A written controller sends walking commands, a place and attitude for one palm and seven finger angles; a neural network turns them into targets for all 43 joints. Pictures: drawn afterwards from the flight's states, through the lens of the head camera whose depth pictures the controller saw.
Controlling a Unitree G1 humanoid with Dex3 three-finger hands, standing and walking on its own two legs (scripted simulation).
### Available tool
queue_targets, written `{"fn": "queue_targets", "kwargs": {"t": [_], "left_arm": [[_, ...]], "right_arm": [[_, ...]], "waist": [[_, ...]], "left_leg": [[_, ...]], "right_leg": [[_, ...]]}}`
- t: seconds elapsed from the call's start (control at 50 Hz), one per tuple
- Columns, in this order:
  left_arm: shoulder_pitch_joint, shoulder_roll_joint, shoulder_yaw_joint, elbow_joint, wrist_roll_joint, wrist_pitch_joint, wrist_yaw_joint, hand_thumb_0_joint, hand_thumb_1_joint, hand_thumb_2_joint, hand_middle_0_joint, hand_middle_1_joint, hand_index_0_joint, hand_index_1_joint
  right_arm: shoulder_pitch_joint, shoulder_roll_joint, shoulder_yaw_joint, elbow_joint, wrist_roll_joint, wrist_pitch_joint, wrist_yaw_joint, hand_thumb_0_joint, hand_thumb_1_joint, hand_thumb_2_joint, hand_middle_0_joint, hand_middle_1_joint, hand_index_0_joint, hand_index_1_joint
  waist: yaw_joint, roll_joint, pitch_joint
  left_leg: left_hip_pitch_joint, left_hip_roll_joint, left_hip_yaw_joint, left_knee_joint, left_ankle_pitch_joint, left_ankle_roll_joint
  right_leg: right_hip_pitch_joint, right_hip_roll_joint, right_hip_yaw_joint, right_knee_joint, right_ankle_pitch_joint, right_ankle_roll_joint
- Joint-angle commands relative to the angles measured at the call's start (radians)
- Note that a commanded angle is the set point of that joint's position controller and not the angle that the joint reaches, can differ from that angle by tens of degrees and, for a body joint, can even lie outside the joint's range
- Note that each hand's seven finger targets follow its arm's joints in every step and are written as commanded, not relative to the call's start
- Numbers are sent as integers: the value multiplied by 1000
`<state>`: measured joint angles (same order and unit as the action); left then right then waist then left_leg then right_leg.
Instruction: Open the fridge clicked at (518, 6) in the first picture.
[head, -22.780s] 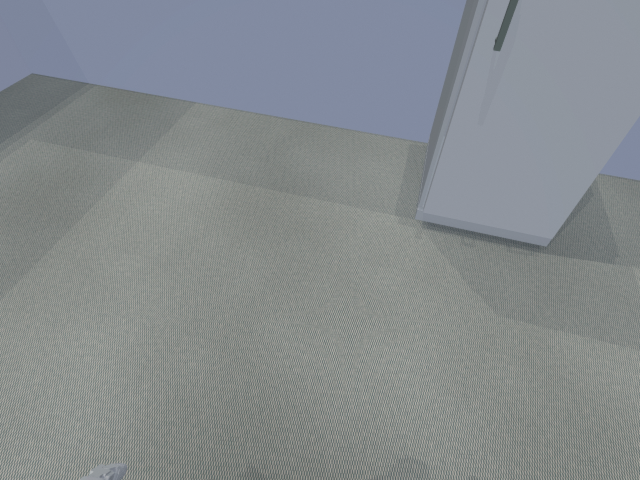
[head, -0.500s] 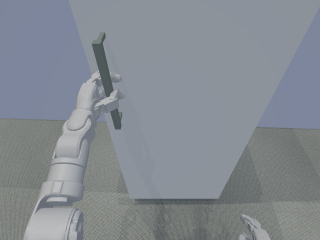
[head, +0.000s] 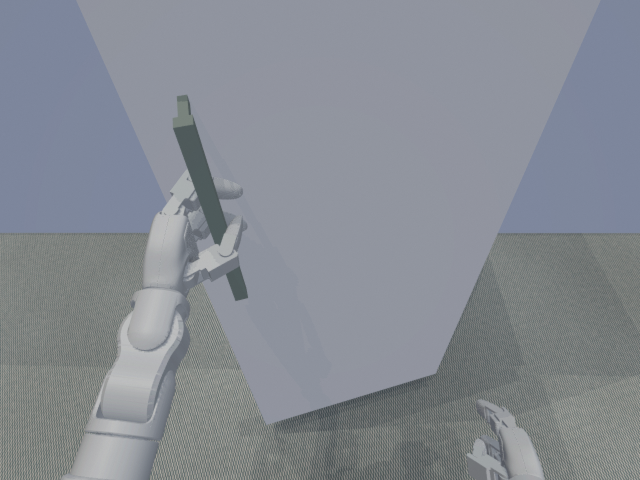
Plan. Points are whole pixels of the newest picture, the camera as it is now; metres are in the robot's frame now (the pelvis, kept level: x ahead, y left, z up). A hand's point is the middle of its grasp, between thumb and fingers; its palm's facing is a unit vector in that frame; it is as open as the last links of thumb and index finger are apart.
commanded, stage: walk backward, drawing the door open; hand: left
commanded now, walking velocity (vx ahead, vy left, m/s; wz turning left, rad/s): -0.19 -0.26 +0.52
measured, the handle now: (216, 214) +0.38 +0.14 +0.16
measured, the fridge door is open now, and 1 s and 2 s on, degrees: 18 50 64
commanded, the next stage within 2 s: stop walking and hold the door back in 1.30 s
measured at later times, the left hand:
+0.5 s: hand (294, 352) +0.21 +0.03 +0.16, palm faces +0.14 -0.97 -0.20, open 6.4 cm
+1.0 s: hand (422, 437) +0.14 -0.07 +0.16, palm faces +0.54 -0.82 -0.19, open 6.3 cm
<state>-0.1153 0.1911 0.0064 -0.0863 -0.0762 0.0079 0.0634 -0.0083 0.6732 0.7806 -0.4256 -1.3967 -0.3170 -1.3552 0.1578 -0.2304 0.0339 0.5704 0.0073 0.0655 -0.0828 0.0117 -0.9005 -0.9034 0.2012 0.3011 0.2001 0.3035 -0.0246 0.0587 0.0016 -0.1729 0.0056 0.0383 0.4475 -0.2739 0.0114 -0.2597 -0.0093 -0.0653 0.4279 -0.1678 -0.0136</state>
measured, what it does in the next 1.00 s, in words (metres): steps to the right, turning left: left foot, then right foot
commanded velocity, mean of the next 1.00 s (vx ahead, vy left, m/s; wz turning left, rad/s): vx -0.17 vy -0.39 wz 0.74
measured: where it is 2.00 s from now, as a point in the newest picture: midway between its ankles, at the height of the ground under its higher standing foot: outside the picture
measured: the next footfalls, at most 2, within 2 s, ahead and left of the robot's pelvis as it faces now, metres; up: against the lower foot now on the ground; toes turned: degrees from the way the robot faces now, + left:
left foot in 0.60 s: -0.06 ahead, +0.02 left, +0.00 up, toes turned +24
right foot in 0.84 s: +0.02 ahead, -0.38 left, +0.00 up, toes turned +30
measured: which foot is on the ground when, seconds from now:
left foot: down 0.00-0.38, up 0.40-0.58, down 0.60-0.86, up 0.88-1.00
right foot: down 0.00-0.60, up 0.62-0.82, down 0.84-1.00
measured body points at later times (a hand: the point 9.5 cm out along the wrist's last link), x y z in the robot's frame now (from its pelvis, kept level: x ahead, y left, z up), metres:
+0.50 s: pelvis -0.06 -0.10 -0.01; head -0.02 -0.12 +0.43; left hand +0.19 +0.08 +0.17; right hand +0.13 -0.29 -0.13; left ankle -0.08 +0.05 -0.70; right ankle +0.03 -0.11 -0.74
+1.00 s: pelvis -0.04 -0.31 -0.01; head +0.03 -0.28 +0.43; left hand +0.10 -0.03 +0.17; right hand +0.25 -0.38 -0.12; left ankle -0.10 -0.19 -0.70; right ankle -0.01 -0.40 -0.74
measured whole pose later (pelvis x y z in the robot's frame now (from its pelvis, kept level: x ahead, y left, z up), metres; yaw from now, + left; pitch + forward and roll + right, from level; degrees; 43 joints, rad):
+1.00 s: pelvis -0.04 -0.31 -0.01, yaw +38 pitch +1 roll +2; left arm 0.07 0.17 -0.06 -0.49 0.01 -0.07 0.03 -0.03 0.65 0.81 -0.49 -1.40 -0.29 -1.38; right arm 0.09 -0.18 -0.04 0.62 0.00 -0.10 -0.08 0.01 -0.90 -0.90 0.20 0.30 0.20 0.30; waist -0.03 0.01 0.16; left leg -0.50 0.04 0.05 0.94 -0.49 -0.03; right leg -0.24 -0.05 -0.14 0.63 -0.39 -0.05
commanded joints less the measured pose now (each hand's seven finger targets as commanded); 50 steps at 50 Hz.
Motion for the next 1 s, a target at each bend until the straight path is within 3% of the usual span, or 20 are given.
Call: {"fn": "queue_targets", "kwargs": {"t": [0.0, 0.26, 0.3, 0.38, 0.46, 0.52, 0.54, 0.56, 0.58, 0.6, 0.64, 0.68, 0.7, 0.78, 0.8, 0.84, 0.86, 0.88, 0.9, 0.98], "left_arm": [[-238, 113, 35, -346, 25, -139, 24, 0, 900, 900, -450, -1400, -450, -1400], [-89, 58, -18, -555, 76, -147, 14, 0, 900, 900, -450, -1400, -450, -1400], [-66, 64, -15, -582, 80, -146, 15, 0, 900, 900, -450, -1400, -450, -1400], [-27, 91, 17, -656, 91, -140, 27, 0, 900, 900, -450, -1400, -450, -1400], [-5, 44, -35, -663, 112, -131, 9, 0, 900, 900, -450, -1400, -450, -1400], [-39, 33, -74, -707, 110, -135, 8, 0, 900, 900, -450, -1400, -450, -1400], [-74, 20, -107, -723, 106, -139, 4, 0, 900, 900, -450, -1400, -450, -1400], [-117, 7, -136, -741, 96, -156, -2, 0, 900, 900, -450, -1400, -450, -1400], [-116, 17, -122, -710, 124, -174, 3, 0, 900, 900, -450, -1400, -450, -1400], [-41, 30, -111, -618, 153, -167, 5, 0, 900, 900, -450, -1400, -450, -1400], [-58, 33, -87, -700, 122, -181, -15, 0, 900, 900, -450, -1400, -450, -1400], [-46, -38, -138, -649, 112, -169, -16, 0, 900, 900, -450, -1400, -450, -1400], [-88, -43, -142, -670, 107, -167, -12, 0, 900, 900, -450, -1400, -450, -1400], [-121, -10, -99, -688, 104, -195, -17, 0, 900, 900, -450, -1400, -450, -1400], [-113, 29, -74, -705, 103, -200, -21, 0, 900, 900, -450, -1400, -450, -1400], [-120, 112, 7, -751, 76, -203, -5, 0, 900, 900, -450, -1400, -450, -1400], [-66, 114, 32, -719, 76, -198, -14, 0, 900, 900, -450, -1400, -450, -1400], [-57, 90, 15, -720, 93, -187, -23, 0, 900, 900, -450, -1400, -450, -1400], [-48, 71, 6, -706, 95, -188, -27, 0, 900, 900, -450, -1400, -450, -1400], [-58, 46, 1, -706, 80, -207, -21, 0, 900, 900, -450, -1400, -450, -1400]], "right_arm": [[-106, -79, -41, -177, -10, -21, -7, 0, -900, -900, 200, 300, 200, 300], [-131, -50, -66, -166, -21, -65, 6, 0, -900, -900, 200, 300, 200, 300], [-123, -40, -76, -154, -14, -81, 7, 0, -900, -900, 200, 300, 200, 300], [-74, 6, -83, -143, -8, -116, 11, 0, -900, -900, 200, 300, 200, 300], [-72, 27, -62, -145, -36, -146, -3, 0, -900, -900, 200, 300, 200, 300], [-25, 37, -47, -135, -24, -178, -7, 0, -900, -900, 200, 300, 200, 300], [20, 28, -49, -121, -13, -196, -6, 0, -900, -900, 200, 300, 200, 300], [43, -17, -71, -135, -11, -213, -4, 0, -900, -900, 200, 300, 200, 300], [-73, -80, -91, -199, -48, -206, 13, 0, -900, -900, 200, 300, 200, 300], [-131, -99, -101, -196, -47, -175, 16, 0, -900, -900, 200, 300, 200, 300], [-141, -77, -102, -144, -23, -181, 27, 0, -900, -900, 200, 300, 200, 300], [-126, -74, -100, -115, -13, -199, 46, 0, -900, -900, 200, 300, 200, 300], [-121, -81, -104, -121, -6, -203, 49, 0, -900, -900, 200, 300, 200, 300], [-114, -43, -111, -96, 12, -210, 55, 0, -900, -900, 200, 300, 200, 300], [-86, -27, -108, -82, 20, -208, 55, 0, -900, -900, 200, 300, 200, 300], [-95, 41, -87, -92, 24, -191, 49, 0, -900, -900, 200, 300, 200, 300], [-139, 16, -124, -105, 25, -212, 27, 0, -900, -900, 200, 300, 200, 300], [-183, 20, -113, -123, 15, -230, 9, 0, -900, -900, 200, 300, 200, 300], [-196, 37, -90, -115, 2, -234, 2, 0, -900, -900, 200, 300, 200, 300], [-86, 54, -57, -106, -23, -234, -17, 0, -900, -900, 200, 300, 200, 300]], "waist": [[0, -28, -318], [-10, 64, -180], [-13, -6, -226], [1, -256, -288], [0, -173, -246], [-28, -146, -218], [-70, -97, -199], [-114, 140, -167], [-48, 300, -168], [-24, 144, -127], [-6, 32, -82], [13, 4, -100], [8, 31, -119], [-14, 188, -209], [-33, 129, -219], [-31, -106, -254], [25, -481, -247], [47, -441, -182], [40, -269, -145], [-27, -183, -220]], "left_leg": [[55, 82, -89, -45, 503, 13], [-264, 224, -319, -147, 163, 102], [-272, 169, -257, -90, 79, 79], [-221, -20, 23, 361, -119, -4], [-260, 30, 68, 569, -182, -21], [-75, 34, 140, 228, -144, -16], [76, 45, 112, -28, -53, 0], [206, 233, -178, -342, 66, 85], [99, 576, -695, -316, 234, 202], [-44, 646, -833, -292, 217, 229], [-85, 498, -541, -156, 149, 207], [-176, 340, -309, -108, 37, 113], [-208, 272, -243, -126, -28, 76], [-151, 150, -242, -61, -98, 39], [-93, 73, -170, 36, -98, 5], [-239, -23, 20, 366, -146, -59], [-337, -44, 28, 656, -318, -48], [-380, -14, -18, 813, -393, -28], [-432, 20, -18, 774, -347, -22], [-100, 2, 143, 124, -33, -22]], "right_leg": [[183, -54, 41, 17, 332, 22], [143, -21, 89, 132, -28, 25], [192, -46, 106, 68, 14, 12], [105, -251, 143, -209, -191, -47], [86, -260, -9, -150, 3, -122], [37, -168, -142, -126, 81, 45], [-61, -83, -182, 13, 95, 143], [-249, 16, -159, 397, 28, 230], [-359, -28, 81, 800, -254, 131], [-318, -66, 195, 923, -266, 51], [-354, -67, 229, 876, -247, 56], [-162, -36, 142, 617, -212, 60], [-61, -8, 76, 484, -192, 65], [166, 65, -50, -3, -179, 79], [131, 41, -39, -92, -136, 59], [185, -153, 38, -61, 186, -46], [193, -281, 148, -69, 388, -121], [154, -312, 191, -7, 594, -182], [189, -307, 142, 65, 671, -193], [141, -166, -82, 349, 771, -80]]}}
